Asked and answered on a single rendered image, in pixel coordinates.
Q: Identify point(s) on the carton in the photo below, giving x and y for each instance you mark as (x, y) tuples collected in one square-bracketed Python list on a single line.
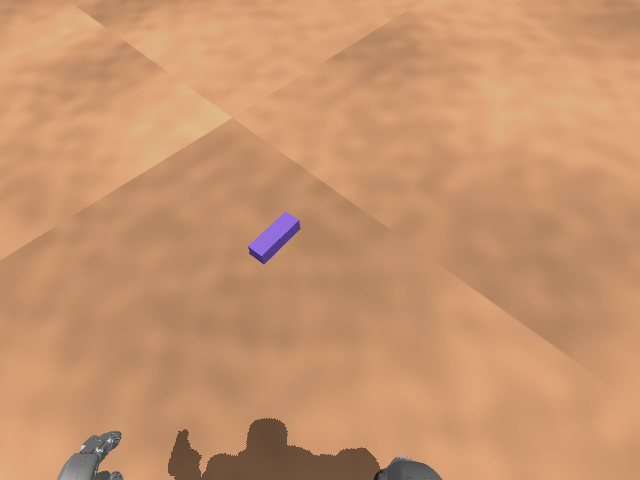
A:
[(274, 237)]

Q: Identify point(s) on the left robot hand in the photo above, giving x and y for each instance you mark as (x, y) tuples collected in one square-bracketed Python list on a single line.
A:
[(84, 465)]

